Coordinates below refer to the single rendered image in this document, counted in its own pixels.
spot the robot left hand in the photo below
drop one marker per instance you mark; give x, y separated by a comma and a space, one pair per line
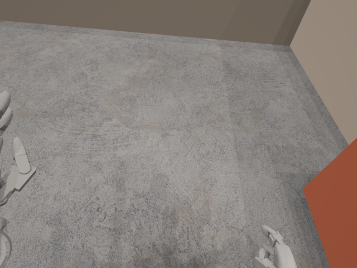
16, 177

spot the counter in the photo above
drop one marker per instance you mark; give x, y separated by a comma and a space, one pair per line
332, 199

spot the robot right hand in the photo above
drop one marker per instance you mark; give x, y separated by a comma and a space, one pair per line
280, 257

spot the robot left forearm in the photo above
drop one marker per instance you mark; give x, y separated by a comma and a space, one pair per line
5, 244

